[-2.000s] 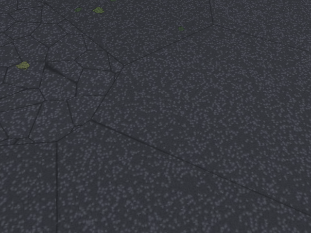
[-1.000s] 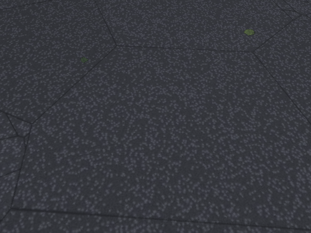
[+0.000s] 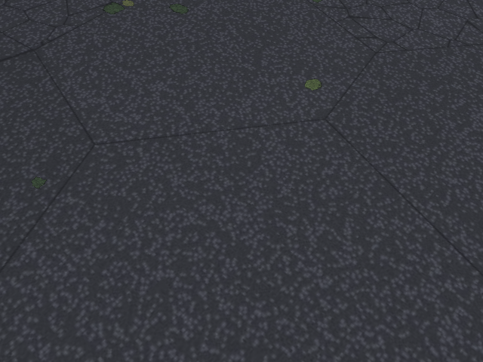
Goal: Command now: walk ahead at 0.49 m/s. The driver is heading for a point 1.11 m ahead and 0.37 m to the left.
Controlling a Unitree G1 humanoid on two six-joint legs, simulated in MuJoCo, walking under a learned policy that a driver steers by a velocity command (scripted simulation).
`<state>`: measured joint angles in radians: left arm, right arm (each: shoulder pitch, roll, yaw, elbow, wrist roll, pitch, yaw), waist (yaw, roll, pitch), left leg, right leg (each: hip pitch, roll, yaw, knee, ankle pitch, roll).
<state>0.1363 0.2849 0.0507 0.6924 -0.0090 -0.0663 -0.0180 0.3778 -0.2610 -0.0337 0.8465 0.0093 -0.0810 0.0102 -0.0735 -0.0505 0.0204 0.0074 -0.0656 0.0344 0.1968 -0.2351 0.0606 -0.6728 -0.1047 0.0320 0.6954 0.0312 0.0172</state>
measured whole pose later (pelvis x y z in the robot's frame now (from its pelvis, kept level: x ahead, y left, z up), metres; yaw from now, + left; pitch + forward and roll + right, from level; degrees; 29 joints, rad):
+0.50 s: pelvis +0.29 -0.05 +0.00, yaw +3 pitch +0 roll -2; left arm 0.33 0.27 0.05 0.83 0.01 -0.10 -0.02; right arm 0.16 -0.30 -0.04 0.77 0.02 -0.06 0.01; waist 0.06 0.05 0.03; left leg -0.69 0.12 -0.07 0.82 -0.01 -0.01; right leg -0.04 0.08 -0.09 0.21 -0.18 -0.07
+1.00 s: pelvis +0.57 +0.05 +0.00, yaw +19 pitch +2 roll +0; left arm 0.10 0.31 0.05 0.71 0.01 -0.09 0.00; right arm 0.32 -0.28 -0.06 0.72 0.01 -0.05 0.00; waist -0.05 -0.03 0.04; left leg -0.19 -0.11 -0.10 0.34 -0.18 0.09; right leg -0.66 -0.10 0.09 0.82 -0.12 0.07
